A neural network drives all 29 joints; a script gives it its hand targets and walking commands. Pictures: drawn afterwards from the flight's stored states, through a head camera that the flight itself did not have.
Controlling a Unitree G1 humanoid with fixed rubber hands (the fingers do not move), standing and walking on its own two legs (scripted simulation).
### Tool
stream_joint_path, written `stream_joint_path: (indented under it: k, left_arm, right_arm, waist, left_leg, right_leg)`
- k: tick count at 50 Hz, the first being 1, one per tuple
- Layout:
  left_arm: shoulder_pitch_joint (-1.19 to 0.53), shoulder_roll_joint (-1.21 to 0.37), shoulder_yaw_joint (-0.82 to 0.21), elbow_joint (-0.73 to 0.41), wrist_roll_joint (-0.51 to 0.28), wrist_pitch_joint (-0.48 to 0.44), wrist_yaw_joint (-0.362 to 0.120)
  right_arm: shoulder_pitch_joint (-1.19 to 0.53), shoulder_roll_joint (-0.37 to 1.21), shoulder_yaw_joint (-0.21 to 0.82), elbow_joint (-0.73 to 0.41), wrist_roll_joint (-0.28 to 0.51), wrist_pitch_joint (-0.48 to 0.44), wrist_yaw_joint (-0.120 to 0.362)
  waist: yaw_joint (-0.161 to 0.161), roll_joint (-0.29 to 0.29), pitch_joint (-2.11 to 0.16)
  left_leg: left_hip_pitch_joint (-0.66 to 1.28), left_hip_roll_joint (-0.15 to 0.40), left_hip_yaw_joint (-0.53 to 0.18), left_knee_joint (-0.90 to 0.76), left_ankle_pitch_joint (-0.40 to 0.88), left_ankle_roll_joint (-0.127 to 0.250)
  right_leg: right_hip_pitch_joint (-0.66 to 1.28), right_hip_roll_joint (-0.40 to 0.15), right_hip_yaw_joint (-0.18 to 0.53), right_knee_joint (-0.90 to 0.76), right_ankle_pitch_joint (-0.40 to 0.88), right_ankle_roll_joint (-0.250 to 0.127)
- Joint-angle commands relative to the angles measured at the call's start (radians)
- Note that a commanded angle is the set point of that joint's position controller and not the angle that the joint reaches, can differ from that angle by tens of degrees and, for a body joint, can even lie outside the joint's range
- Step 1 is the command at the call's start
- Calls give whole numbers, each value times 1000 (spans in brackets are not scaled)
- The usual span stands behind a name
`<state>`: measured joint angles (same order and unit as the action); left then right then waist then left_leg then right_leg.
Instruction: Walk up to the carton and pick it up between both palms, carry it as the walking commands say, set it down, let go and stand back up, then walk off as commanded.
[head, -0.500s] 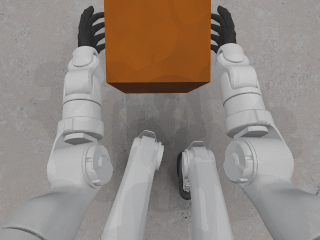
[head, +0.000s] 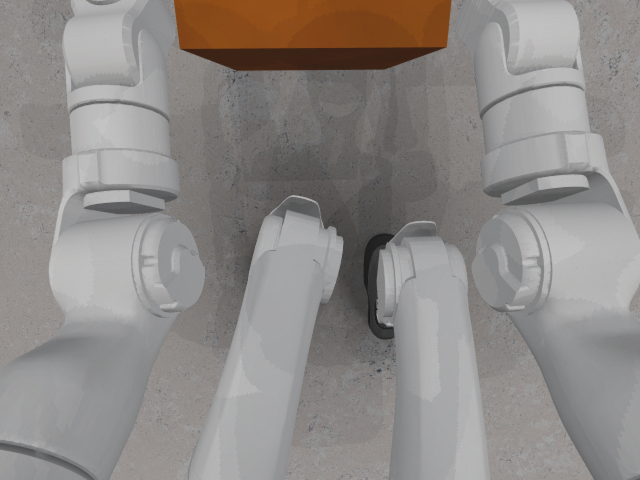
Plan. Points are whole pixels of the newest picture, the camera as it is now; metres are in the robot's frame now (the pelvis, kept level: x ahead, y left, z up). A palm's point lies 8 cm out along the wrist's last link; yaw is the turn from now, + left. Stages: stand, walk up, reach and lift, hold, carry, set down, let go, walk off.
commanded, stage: set down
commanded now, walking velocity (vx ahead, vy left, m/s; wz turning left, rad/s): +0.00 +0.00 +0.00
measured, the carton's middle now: out of the picture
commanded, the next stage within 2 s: none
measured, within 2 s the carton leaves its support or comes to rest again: rests again in 1.16 s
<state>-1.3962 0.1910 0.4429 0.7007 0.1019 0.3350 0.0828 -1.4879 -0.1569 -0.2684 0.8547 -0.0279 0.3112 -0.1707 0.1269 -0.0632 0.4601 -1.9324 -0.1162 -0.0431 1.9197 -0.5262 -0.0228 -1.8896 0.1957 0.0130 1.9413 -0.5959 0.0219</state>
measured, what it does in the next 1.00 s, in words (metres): lowers itself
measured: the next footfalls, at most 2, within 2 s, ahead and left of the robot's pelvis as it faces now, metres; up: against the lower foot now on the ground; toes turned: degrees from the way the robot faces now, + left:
none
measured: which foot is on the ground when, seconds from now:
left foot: down 0.00-1.00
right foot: down 0.00-1.00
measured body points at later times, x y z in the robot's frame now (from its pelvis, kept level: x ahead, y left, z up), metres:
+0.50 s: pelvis +0.00 +0.00 -0.06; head +0.38 +0.05 +0.17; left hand +0.55 +0.24 -0.22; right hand +0.61 -0.04 -0.22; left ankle +0.13 +0.11 -0.43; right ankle +0.11 -0.10 -0.43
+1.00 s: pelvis +0.01 +0.00 -0.08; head +0.38 +0.04 +0.15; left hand +0.55 +0.24 -0.25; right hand +0.61 -0.05 -0.25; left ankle +0.13 +0.11 -0.43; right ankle +0.11 -0.10 -0.43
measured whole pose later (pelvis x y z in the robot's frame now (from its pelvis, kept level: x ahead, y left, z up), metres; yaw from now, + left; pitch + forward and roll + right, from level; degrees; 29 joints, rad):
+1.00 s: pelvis +0.01 +0.00 -0.08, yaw -1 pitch +32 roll +0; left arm -1.52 0.29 0.34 0.94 0.00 0.29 0.05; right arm -1.66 -0.28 -0.10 1.11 0.09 0.28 -0.17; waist 0.13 -0.06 0.52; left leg -2.13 -0.07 0.01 2.17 -0.58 -0.01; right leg -2.10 0.20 -0.01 2.20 -0.65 0.01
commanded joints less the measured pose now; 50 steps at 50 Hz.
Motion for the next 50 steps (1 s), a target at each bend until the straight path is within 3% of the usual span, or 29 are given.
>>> stream_joint_path:
  k: [1,2,3,4,6,9,10,15,21,22,23,25,30,35,37,40,41,46,50]
  left_arm:
    - [-729,-879,-530,-106,-199,-23,-275]
    - [-766,-923,-584,-120,-231,-12,-267]
    - [-729,-942,-582,-60,-214,1,-263]
    - [-752,-945,-601,-106,-237,-3,-257]
    - [-815,-929,-602,-156,-261,-6,-241]
    - [-861,-869,-590,-167,-272,-23,-226]
    - [-863,-866,-590,-158,-279,-25,-226]
    - [-862,-846,-506,-43,-229,-41,-246]
    - [-852,-835,-447,35,-216,-49,-280]
    - [-853,-826,-439,28,-216,-52,-283]
    - [-869,-819,-443,1,-229,-56,-285]
    - [-875,-824,-458,-5,-238,-55,-290]
    - [-884,-793,-479,-54,-271,-64,-291]
    - [-863,-778,-472,-26,-260,-72,-287]
    - [-869,-778,-473,-2,-264,-71,-291]
    - [-856,-773,-462,5,-256,-79,-292]
    - [-867,-768,-454,10,-260,-78,-293]
    - [-858,-749,-440,26,-249,-81,-298]
    - [-848,-736,-424,34,-238,-86,-301]
  right_arm:
    - [-726,944,430,-196,151,-56,209]
    - [-721,894,409,-184,143,-55,221]
    - [-716,884,412,-157,145,-49,227]
    - [-731,884,420,-186,152,-51,230]
    - [-812,895,442,-233,195,-52,237]
    - [-844,933,469,-206,231,-49,233]
    - [-865,918,472,-215,234,-53,228]
    - [-846,915,406,-72,218,-68,235]
    - [-834,884,354,-10,189,-82,243]
    - [-850,891,370,-29,199,-84,244]
    - [-852,889,370,-35,199,-83,241]
    - [-842,905,376,-34,205,-82,240]
    - [-863,899,412,-104,228,-94,229]
    - [-855,906,429,-92,240,-99,230]
    - [-847,885,416,-78,235,-101,230]
    - [-845,886,416,-64,239,-104,232]
    - [-853,876,416,-65,236,-104,233]
    - [-823,856,389,-29,228,-107,237]
    - [-804,858,392,-2,228,-105,243]
  waist:
    - [57,27,-1935]
    - [-16,75,-1961]
    - [-17,116,-1907]
    - [-28,109,-1930]
    - [11,111,-1972]
    - [52,58,-1934]
    - [45,49,-1926]
    - [82,41,-1675]
    - [65,24,-1536]
    - [90,18,-1559]
    - [73,-6,-1584]
    - [75,10,-1598]
    - [80,-19,-1637]
    - [107,-24,-1569]
    - [92,-9,-1526]
    - [107,-2,-1503]
    - [101,-30,-1470]
    - [96,-24,-1391]
    - [114,-36,-1345]
  left_leg:
    - [804,6,65,-103,451,6]
    - [864,8,39,-88,441,-5]
    - [920,12,37,-74,497,-13]
    - [951,11,28,-59,555,-19]
    - [983,11,22,-45,589,-12]
    - [872,8,44,-31,560,7]
    - [850,10,44,-23,554,10]
    - [669,20,65,-4,416,18]
    - [579,30,71,39,393,19]
    - [577,29,77,50,423,21]
    - [567,30,75,57,427,22]
    - [581,29,80,62,458,21]
    - [606,27,67,93,539,26]
    - [587,29,64,97,539,34]
    - [579,31,60,97,515,32]
    - [570,32,66,101,508,33]
    - [537,32,62,103,483,35]
    - [515,37,58,104,449,37]
    - [493,41,58,112,440,40]
  right_leg:
    - [496,15,-51,-57,317,-33]
    - [460,14,-71,-39,313,-46]
    - [379,12,-80,-34,300,-48]
    - [360,15,-89,-31,310,-46]
    - [354,16,-79,-12,312,-50]
    - [402,7,-61,11,332,-40]
    - [409,7,-62,21,338,-38]
    - [332,-1,-49,32,245,-39]
    - [292,-1,-54,69,246,-41]
    - [312,-1,-47,76,272,-42]
    - [341,-2,-51,83,294,-42]
    - [340,3,-52,92,318,-44]
    - [352,3,-48,118,377,-44]
    - [314,2,-43,125,361,-44]
    - [288,0,-43,127,338,-49]
    - [277,0,-38,127,326,-49]
    - [274,-3,-35,124,316,-49]
    - [236,-8,-36,129,281,-52]
    - [224,-9,-30,137,277,-52]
